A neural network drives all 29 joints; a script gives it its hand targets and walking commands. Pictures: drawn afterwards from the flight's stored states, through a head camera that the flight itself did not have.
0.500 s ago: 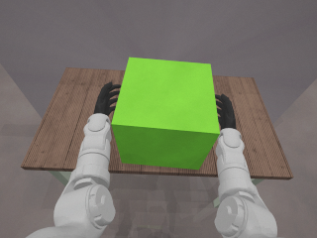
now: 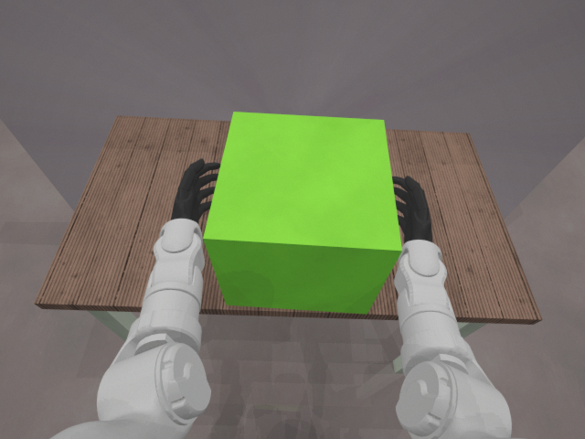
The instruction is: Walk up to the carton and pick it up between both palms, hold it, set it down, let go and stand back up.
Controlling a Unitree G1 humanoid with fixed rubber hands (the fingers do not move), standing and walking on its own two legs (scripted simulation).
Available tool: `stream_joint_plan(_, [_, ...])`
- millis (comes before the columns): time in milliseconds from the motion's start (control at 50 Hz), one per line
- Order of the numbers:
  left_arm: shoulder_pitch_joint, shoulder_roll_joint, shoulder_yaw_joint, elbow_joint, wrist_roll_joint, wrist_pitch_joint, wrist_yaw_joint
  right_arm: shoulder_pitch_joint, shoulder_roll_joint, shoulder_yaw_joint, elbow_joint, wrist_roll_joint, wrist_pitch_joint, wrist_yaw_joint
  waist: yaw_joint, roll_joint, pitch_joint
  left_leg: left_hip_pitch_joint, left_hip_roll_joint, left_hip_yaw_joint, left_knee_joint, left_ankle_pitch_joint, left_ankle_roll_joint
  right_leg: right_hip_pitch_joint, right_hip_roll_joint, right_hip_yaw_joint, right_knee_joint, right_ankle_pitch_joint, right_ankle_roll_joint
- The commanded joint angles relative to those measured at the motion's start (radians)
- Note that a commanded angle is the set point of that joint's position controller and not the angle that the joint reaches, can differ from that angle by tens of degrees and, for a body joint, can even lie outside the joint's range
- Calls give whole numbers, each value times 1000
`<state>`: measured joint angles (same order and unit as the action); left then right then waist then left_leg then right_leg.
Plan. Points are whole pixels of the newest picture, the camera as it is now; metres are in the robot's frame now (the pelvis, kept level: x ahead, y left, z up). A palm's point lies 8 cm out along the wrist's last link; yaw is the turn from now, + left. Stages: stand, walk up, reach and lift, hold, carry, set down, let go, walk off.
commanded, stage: set down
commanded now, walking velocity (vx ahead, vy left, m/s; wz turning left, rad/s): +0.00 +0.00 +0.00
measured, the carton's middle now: (302, 215) +0.44 -0.02 -0.01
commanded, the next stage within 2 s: none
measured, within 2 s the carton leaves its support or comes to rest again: rests again in 1.14 s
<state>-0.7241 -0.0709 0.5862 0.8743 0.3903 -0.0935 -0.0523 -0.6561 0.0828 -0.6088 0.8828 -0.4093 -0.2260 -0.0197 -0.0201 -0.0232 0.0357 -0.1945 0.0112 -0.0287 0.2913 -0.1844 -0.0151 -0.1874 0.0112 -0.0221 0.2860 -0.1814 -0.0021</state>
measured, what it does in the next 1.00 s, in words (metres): stands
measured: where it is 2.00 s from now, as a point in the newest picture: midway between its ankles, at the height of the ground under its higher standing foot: outside the picture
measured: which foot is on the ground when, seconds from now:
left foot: down 0.00-1.00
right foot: down 0.00-1.00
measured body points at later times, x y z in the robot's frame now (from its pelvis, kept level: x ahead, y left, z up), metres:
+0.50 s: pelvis +0.00 +0.00 +0.00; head +0.08 +0.01 +0.44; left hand +0.42 +0.15 +0.02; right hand +0.40 -0.18 +0.02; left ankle -0.03 +0.13 -0.75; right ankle -0.03 -0.11 -0.75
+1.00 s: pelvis +0.00 +0.00 +0.00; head +0.08 +0.01 +0.44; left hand +0.42 +0.15 +0.02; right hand +0.39 -0.18 +0.02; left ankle -0.03 +0.13 -0.75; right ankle -0.03 -0.11 -0.75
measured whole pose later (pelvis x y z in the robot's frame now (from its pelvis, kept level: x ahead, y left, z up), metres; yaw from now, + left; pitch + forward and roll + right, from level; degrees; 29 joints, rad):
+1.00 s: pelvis +0.00 +0.00 +0.00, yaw +0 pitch +8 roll +0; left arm -0.72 -0.08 0.61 0.90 0.40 -0.22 -0.05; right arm -0.66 0.08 -0.64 0.92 -0.43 -0.32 -0.01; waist -0.02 -0.02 0.04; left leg -0.26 0.01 -0.02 0.30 -0.18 -0.02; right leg -0.25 0.01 -0.02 0.29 -0.18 0.00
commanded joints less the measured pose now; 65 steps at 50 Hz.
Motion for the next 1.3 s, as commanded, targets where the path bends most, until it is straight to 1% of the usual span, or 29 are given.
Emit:
stream_joint_plan(0, [-509,-359,-246,22,20,-101,-36,-558,472,332,-45,-78,-111,141,118,-21,-585,-165,-16,189,7,345,11,373,-30,-56,134,688,95])
stream_joint_plan(140, [-463,-359,-220,46,24,-119,-29,-507,469,306,16,-75,-107,144,126,-18,-535,-146,-8,192,12,352,13,318,-31,-49,129,643,90])
stream_joint_plan(180, [-469,-369,-225,37,32,-128,-33,-490,479,306,8,-87,-116,142,101,-20,-562,-121,-10,188,25,381,8,299,-30,-57,121,647,92])
stream_joint_plan(200, [-440,-384,-221,41,50,-133,-30,-494,486,315,10,-82,-119,145,124,3,-577,-117,-11,191,34,393,2,288,-26,-53,125,645,85])
stream_joint_plan(260, [-436,-374,-234,63,18,-143,-41,-489,497,331,38,-88,-131,134,107,-42,-533,-178,-8,183,22,388,16,340,-37,-51,147,732,93])
stream_joint_plan(320, [-445,-377,-220,59,31,-165,-25,-484,503,339,43,-75,-140,140,132,-34,-572,-149,-7,183,26,386,19,325,-27,-41,144,693,85])
stream_joint_plan(340, [-434,-380,-242,71,21,-170,-28,-462,501,334,64,-80,-145,139,122,-1,-573,-151,-3,186,46,436,3,288,-26,-55,150,695,83])
stream_joint_plan(380, [-422,-384,-228,78,34,-180,-25,-488,504,342,45,-91,-164,132,130,-28,-600,-211,-15,195,38,394,16,344,-34,-39,152,741,82])
stream_joint_plan(420, [-435,-383,-227,96,33,-171,-32,-468,485,304,89,-100,-150,131,97,-10,-541,-185,-9,184,36,398,13,300,-30,-59,150,699,84])
stream_joint_plan(520, [-421,-381,-225,76,48,-173,-20,-459,477,309,71,-108,-150,139,114,9,-574,-128,0,175,51,390,3,240,-23,-61,128,610,70])
stream_joint_plan(560, [-410,-378,-233,120,24,-160,-29,-478,460,290,67,-96,-160,133,95,2,-538,-119,1,168,58,428,1,217,-19,-66,118,617,74])
stream_joint_plan(600, [-417,-385,-238,57,34,-181,-17,-461,470,296,98,-93,-160,135,104,11,-580,-133,-1,175,63,432,2,218,-18,-58,132,630,73])
stream_joint_plan(660, [-377,-372,-200,112,37,-181,-16,-461,463,313,67,-82,-162,142,140,2,-559,-113,1,179,69,440,6,207,-17,-52,127,632,74])
stream_joint_plan(700, [-394,-363,-180,129,64,-174,-25,-461,478,300,55,-106,-149,142,123,-21,-505,-180,-5,177,21,309,16,249,-32,-56,113,579,82])
stream_joint_plan(720, [-368,-356,-175,149,61,-157,-26,-452,470,311,63,-78,-136,147,149,-16,-469,-194,-11,191,33,321,21,241,-29,-38,120,599,84])
stream_joint_plan(740, [-386,-366,-199,128,53,-164,-27,-465,457,294,43,-93,-145,146,111,2,-507,-163,-2,169,23,326,10,236,-20,-58,114,551,72])
stream_joint_plan(760, [-366,-306,-174,129,46,-168,-14,-430,370,268,93,-94,-138,144,126,-7,-497,-139,-2,169,44,390,8,207,-13,-52,120,579,69])
stream_joint_plan(800, [-362,-327,-169,115,47,-162,-26,-430,398,278,83,-94,-136,139,104,-42,-459,-126,0,174,39,352,18,182,-20,-55,110,559,78])
stream_joint_plan(820, [-375,-319,-142,115,65,-161,-25,-420,423,286,69,-111,-125,139,139,-32,-450,-168,-12,186,30,326,25,243,-24,-42,115,569,77])
stream_joint_plan(940, [-411,-287,-129,89,63,-176,-10,-450,352,212,39,-120,-134,132,112,-16,-490,-154,-14,184,31,307,20,216,-16,-46,109,525,72])
stream_joint_plan(960, [-382,-208,-110,98,68,-175,11,-427,290,223,78,-95,-132,121,139,-12,-499,-164,-15,189,41,341,23,223,-19,-31,122,555,77])
stream_joint_plan(1000, [-369,-129,-96,87,39,-177,33,-428,209,227,71,-50,-131,83,123,-42,-455,-197,-18,170,48,311,31,227,-21,-24,126,559,75])
stream_joint_plan(1060, [-357,121,-107,98,-30,-199,106,-419,-50,301,75,96,-140,35,156,-17,-533,-187,-6,158,61,379,13,227,-5,-10,135,575,69])
stream_joint_plan(1080, [-382,55,-113,101,-39,-212,112,-424,41,342,86,124,-128,24,154,-58,-539,-227,-7,165,69,336,26,225,-7,0,138,596,75])
stream_joint_plan(1120, [-429,191,-139,177,-140,-232,136,-481,-95,370,103,217,-135,-3,151,-71,-635,-290,-3,158,106,352,18,224,-4,20,181,629,65])
stream_joint_plan(1160, [-479,208,-207,183,-206,-254,153,-485,-114,409,160,299,-131,-23,119,-5,-653,-327,-11,157,131,330,1,173,-3,33,204,616,54])
stream_joint_plan(1200, [-501,316,-209,234,-270,-290,160,-508,-208,447,165,365,-135,-38,114,-17,-799,-338,-9,159,187,389,-11,175,-6,46,233,687,50])
stream_joint_plan(1240, [-548,310,-288,304,-334,-314,162,-524,-226,481,242,417,-131,-47,92,3,-824,-349,-4,135,208,343,-26,92,3,39,237,599,37])
stream_joint_plan(1280, [-572,324,-368,296,-392,-328,172,-567,-324,496,281,506,-141,-44,89,92,-918,-253,18,110,247,477,-65,-18,29,11,244,524,0])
